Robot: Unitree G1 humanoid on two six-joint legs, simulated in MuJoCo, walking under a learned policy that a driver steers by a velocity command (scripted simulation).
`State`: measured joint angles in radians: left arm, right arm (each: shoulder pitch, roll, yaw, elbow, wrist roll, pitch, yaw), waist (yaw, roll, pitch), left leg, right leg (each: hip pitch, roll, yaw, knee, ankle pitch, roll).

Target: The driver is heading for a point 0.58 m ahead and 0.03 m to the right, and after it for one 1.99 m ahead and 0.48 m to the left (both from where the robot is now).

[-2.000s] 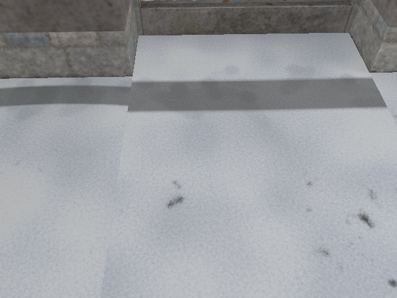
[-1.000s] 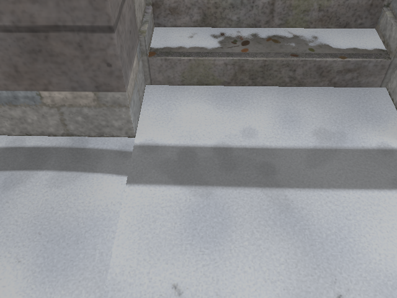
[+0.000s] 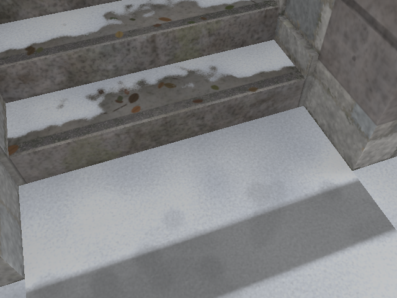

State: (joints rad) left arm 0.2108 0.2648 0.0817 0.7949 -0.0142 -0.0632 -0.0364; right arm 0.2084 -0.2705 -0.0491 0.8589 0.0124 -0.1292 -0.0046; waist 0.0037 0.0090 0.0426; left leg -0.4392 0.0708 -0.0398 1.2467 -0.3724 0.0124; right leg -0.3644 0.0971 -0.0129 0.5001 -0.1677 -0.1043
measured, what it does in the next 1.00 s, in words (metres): walks ahead: left foot, then right foot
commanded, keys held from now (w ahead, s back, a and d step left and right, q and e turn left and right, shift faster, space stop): w+e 0.26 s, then w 0.08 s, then no key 0.44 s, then q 0.22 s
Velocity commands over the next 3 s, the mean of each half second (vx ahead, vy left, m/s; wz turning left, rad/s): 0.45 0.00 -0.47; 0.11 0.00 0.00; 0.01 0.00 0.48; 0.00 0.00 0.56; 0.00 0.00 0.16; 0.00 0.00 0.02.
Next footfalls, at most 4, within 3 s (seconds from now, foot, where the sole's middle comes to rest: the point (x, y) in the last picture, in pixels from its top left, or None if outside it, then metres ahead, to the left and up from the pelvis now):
0.36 left None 0.39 0.12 -0.77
0.76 right None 0.39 -0.13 -0.77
1.70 right None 0.41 -0.09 -0.77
2.12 left None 0.32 0.16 -0.77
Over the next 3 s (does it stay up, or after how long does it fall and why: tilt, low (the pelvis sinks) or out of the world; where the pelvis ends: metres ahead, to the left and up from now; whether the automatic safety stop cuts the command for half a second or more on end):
stays up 0.34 0.01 0.00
